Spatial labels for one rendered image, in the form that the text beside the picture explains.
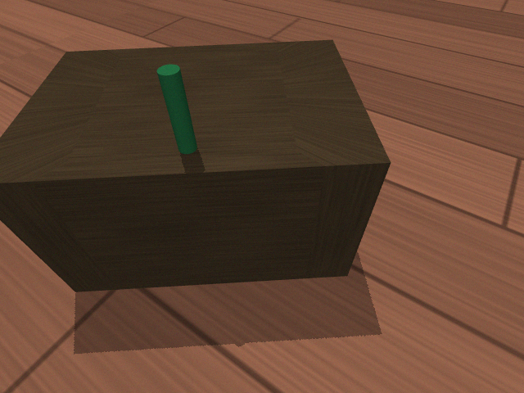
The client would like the can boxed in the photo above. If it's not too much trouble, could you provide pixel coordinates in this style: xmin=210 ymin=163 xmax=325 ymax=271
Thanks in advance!
xmin=157 ymin=65 xmax=197 ymax=154

